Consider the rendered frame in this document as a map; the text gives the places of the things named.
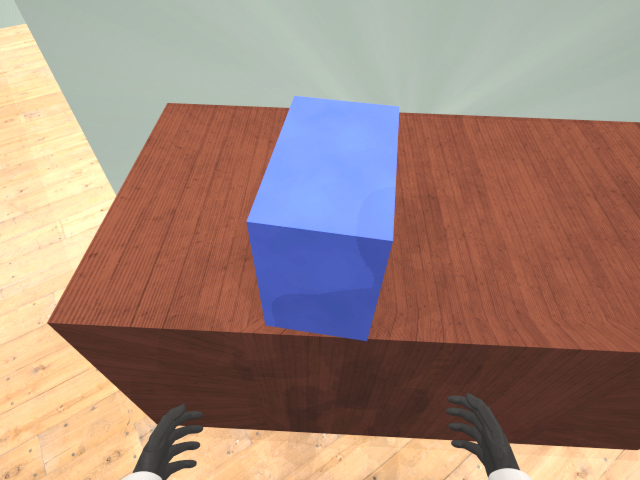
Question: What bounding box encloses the carton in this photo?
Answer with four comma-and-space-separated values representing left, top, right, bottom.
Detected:
246, 96, 399, 341

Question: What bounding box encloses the left robot hand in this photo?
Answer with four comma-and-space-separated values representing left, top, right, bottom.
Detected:
133, 404, 203, 480

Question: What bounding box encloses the right robot hand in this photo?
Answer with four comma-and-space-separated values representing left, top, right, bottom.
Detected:
446, 393, 520, 477

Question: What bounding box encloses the pedestal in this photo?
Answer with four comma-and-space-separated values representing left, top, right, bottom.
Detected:
47, 103, 640, 450

